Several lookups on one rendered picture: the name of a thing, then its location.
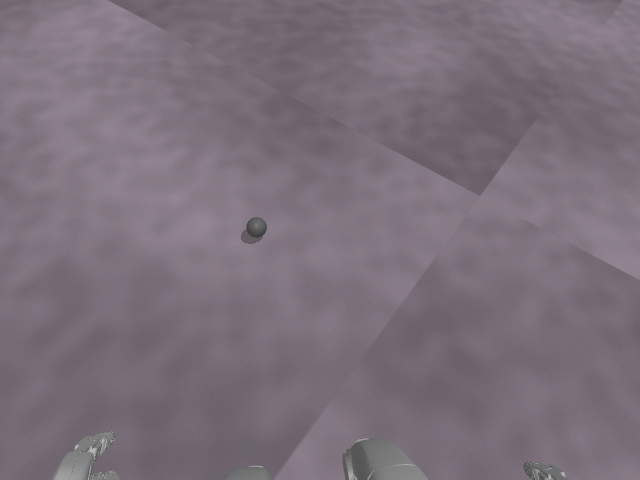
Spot ball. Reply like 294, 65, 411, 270
246, 217, 267, 237

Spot left robot hand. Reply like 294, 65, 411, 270
51, 432, 120, 480

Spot right robot hand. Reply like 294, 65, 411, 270
523, 462, 574, 480

